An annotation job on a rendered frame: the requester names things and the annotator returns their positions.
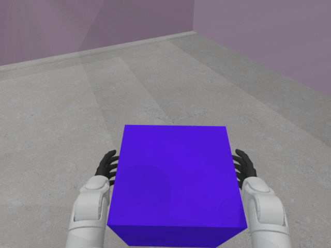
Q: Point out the robot right hand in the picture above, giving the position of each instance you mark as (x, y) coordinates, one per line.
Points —
(246, 167)

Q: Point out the right robot forearm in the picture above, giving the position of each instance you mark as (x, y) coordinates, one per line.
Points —
(267, 217)

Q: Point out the carton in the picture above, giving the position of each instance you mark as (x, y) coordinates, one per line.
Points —
(176, 186)

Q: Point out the robot left hand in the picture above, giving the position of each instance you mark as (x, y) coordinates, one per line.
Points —
(105, 167)

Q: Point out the left robot forearm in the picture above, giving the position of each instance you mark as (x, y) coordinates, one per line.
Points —
(89, 214)

